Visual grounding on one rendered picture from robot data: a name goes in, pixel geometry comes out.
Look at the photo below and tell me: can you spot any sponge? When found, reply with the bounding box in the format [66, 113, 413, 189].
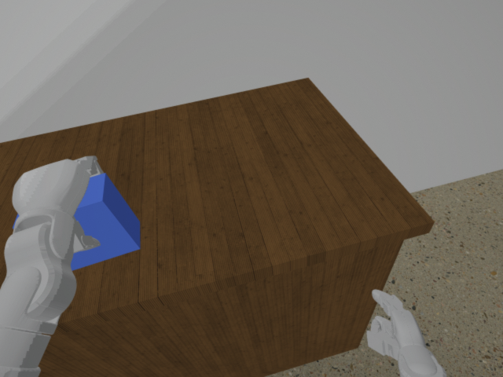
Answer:
[13, 173, 141, 271]

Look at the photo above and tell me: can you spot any right robot forearm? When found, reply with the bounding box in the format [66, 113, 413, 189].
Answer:
[398, 345, 446, 377]

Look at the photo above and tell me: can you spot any left robot forearm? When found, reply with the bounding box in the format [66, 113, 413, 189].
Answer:
[0, 209, 76, 377]

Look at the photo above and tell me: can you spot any robot right hand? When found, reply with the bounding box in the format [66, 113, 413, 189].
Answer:
[366, 289, 427, 360]

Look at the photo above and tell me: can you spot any robot left hand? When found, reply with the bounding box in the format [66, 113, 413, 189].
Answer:
[12, 156, 104, 253]

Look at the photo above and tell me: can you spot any table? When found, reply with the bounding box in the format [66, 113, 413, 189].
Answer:
[0, 78, 435, 377]

